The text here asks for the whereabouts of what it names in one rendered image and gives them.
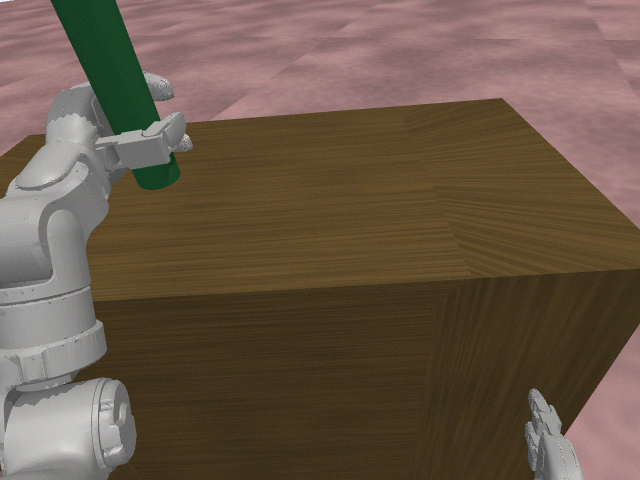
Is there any left robot arm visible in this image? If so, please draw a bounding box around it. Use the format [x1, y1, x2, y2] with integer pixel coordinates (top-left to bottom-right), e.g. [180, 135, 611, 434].
[0, 141, 137, 480]

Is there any right robot hand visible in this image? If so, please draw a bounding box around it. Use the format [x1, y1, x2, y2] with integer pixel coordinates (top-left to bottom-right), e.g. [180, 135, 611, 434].
[525, 389, 584, 480]

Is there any can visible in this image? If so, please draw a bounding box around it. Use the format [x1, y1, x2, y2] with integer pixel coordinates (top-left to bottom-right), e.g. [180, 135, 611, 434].
[50, 0, 180, 190]

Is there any left robot hand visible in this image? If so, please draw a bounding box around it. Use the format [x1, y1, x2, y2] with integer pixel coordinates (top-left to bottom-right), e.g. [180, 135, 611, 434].
[45, 71, 193, 185]

